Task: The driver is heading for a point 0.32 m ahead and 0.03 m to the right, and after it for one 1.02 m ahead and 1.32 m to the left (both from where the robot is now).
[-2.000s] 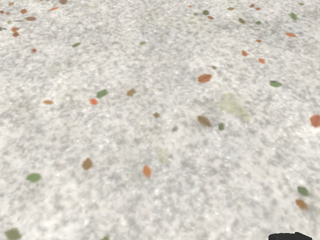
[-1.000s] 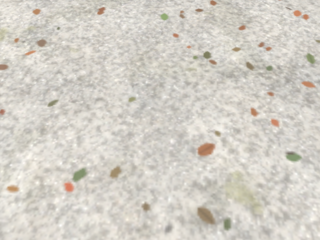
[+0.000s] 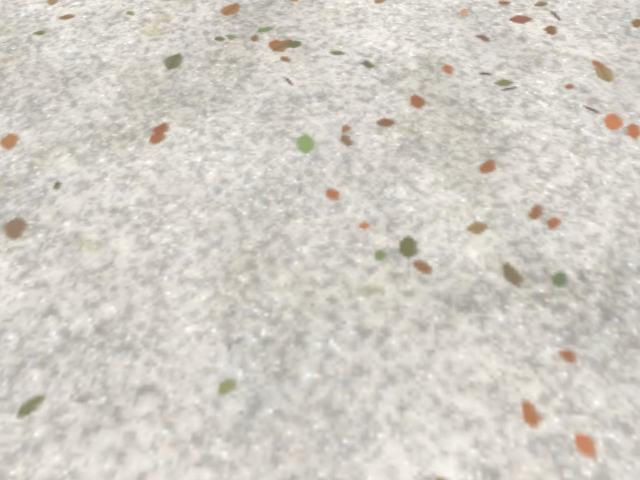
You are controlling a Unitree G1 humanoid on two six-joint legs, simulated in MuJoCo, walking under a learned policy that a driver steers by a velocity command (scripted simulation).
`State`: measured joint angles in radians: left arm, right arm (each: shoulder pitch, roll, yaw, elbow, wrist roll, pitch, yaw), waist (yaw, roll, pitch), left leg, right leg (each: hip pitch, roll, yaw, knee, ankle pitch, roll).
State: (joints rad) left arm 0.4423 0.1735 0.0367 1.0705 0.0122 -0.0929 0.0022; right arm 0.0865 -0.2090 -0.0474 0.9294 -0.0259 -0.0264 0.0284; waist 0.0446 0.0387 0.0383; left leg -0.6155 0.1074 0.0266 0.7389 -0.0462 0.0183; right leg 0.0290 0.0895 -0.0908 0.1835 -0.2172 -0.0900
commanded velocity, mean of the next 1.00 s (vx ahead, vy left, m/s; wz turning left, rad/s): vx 0.50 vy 0.00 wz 0.38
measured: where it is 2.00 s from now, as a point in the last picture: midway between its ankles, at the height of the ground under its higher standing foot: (198, 289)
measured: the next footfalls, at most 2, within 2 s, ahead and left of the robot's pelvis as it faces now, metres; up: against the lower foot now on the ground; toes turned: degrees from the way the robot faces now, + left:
left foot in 0.18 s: +0.27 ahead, +0.11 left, +0.00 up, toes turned +5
right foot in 0.72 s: +0.58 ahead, -0.04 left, +0.00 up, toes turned +16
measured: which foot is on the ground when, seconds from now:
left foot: up 0.00-0.16, down 0.18-0.72, up 0.74-1.00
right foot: down 0.00-0.18, up 0.20-0.70, down 0.72-1.00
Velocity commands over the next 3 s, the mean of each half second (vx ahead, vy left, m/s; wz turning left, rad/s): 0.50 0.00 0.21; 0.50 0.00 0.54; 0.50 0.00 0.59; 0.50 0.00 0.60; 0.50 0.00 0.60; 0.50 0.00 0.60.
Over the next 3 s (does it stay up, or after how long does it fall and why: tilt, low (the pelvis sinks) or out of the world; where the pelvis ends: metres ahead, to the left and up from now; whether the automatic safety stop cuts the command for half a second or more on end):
stays up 1.11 0.95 -0.01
